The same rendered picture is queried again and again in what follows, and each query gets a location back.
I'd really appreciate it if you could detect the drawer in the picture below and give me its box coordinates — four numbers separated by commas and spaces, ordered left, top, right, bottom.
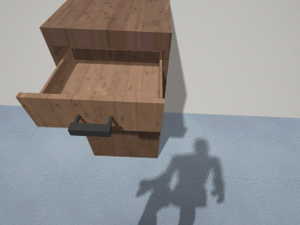
16, 47, 165, 132

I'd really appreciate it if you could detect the handle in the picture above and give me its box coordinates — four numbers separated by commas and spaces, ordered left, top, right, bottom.
67, 114, 113, 138

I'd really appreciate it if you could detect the cabinet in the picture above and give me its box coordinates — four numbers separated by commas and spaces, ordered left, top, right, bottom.
39, 0, 173, 158

